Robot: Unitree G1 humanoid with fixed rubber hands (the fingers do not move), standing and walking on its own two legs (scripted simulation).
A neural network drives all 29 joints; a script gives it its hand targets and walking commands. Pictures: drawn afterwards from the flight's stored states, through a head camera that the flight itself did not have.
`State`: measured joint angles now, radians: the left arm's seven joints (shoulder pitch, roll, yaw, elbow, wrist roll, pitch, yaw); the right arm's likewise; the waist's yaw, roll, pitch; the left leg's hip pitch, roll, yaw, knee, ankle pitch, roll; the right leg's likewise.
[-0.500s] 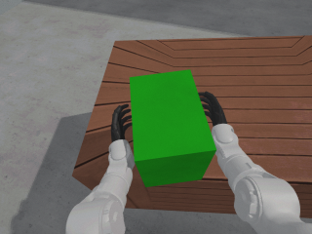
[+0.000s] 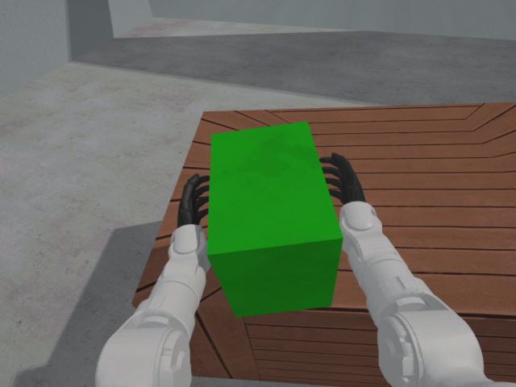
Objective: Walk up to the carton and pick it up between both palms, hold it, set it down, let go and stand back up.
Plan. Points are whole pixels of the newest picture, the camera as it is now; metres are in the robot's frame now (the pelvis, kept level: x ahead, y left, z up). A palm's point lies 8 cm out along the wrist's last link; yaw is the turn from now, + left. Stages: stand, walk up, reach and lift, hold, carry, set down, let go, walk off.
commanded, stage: reach and lift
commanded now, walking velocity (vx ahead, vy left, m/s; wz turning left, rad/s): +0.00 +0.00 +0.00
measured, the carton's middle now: (271, 220) +0.42 +0.02 +0.03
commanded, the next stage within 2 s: hold in 1.76 s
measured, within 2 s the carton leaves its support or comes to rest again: neither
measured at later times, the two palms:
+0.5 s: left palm (170, 185) +0.40 +0.17 +0.15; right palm (345, 173) +0.42 -0.10 +0.15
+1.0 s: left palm (154, 174) +0.38 +0.18 +0.19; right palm (344, 170) +0.39 -0.09 +0.18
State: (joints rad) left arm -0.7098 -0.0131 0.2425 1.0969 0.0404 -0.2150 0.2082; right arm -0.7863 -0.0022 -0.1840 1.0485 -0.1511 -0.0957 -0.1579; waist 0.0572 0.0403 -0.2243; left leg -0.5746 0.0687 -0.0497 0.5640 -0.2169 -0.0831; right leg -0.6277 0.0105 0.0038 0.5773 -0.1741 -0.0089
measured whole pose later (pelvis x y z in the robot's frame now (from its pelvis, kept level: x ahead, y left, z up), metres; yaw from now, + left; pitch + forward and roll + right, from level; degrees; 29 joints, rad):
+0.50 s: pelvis +0.01 +0.01 +0.01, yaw +1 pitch +7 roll +0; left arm -0.78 0.02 0.22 0.92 0.03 0.16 0.16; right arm -0.79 0.01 -0.18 0.87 -0.06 0.21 -0.20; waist 0.06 0.04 -0.22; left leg -0.42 0.05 -0.05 0.49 -0.20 -0.07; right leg -0.46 -0.01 0.00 0.50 -0.17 0.01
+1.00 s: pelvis +0.00 +0.03 +0.02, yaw +1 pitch +2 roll -1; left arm -0.78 0.02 0.22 0.77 0.14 0.36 0.12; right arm -0.79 0.02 -0.18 0.83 -0.02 0.29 -0.21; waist 0.01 0.03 -0.19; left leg -0.31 0.04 -0.05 0.47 -0.19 -0.05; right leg -0.32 -0.02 0.00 0.41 -0.12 0.03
